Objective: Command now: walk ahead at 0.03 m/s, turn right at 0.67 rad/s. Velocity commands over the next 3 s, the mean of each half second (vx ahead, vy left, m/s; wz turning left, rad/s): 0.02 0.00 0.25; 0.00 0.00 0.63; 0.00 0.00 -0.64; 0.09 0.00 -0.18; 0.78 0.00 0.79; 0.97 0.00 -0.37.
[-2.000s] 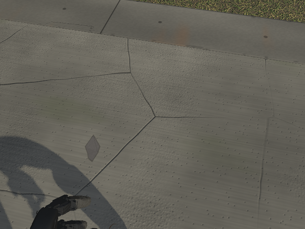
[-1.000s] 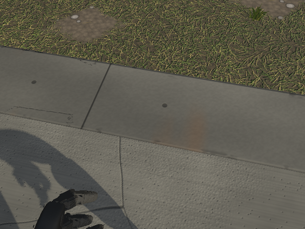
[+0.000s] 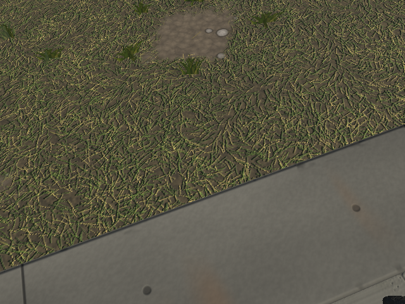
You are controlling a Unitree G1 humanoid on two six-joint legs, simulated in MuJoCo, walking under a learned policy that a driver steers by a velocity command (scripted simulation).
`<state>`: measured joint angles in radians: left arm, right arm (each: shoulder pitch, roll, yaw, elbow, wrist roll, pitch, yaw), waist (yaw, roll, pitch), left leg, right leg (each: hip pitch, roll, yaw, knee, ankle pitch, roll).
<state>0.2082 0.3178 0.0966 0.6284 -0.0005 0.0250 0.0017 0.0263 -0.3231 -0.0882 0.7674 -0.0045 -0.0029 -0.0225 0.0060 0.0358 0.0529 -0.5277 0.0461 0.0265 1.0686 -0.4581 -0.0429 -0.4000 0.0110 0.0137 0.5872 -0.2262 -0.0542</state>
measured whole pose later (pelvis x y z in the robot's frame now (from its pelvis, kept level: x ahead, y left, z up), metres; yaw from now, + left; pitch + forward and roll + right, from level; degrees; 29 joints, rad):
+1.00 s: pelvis +0.06 +0.03 +0.00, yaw +32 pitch +1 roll -1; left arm 0.16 0.27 0.07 0.73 0.02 -0.03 -0.01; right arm 0.12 -0.28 -0.05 0.61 -0.02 0.03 -0.02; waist 0.01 0.04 0.01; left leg -0.25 -0.09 -0.24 0.56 -0.36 -0.02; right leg -0.28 0.08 0.11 0.47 -0.20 -0.02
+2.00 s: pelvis +0.15 +0.01 +0.01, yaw +6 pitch +2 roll -1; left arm 0.18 0.27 0.03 0.67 -0.01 -0.03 0.00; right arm 0.28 -0.29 -0.05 0.69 0.04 0.00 0.01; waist -0.01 -0.02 -0.04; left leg -0.38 0.06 0.03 0.81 -0.44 0.04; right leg -0.21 0.02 -0.05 0.46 -0.29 -0.04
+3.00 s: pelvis +0.79 +0.38 +0.00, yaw +18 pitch +2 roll +1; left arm 0.35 0.33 0.07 0.83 0.01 -0.03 -0.04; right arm 0.21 -0.27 -0.01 0.71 -0.06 -0.08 0.00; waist 0.04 -0.04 -0.01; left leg -0.26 0.02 0.08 0.54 -0.30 -0.01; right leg -0.44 0.00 0.03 1.24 -0.30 -0.09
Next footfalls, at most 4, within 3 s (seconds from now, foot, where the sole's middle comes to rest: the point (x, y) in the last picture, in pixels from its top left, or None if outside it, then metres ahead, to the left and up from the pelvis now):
0.40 left None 0.02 0.13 -0.77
0.90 right None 0.17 -0.02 -0.77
1.52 right None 0.17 -0.10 -0.77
2.10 left None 0.17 0.15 -0.77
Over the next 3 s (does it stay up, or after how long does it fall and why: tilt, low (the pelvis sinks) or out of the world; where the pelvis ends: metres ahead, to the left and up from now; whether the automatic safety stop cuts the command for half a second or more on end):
stays up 0.79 0.38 0.00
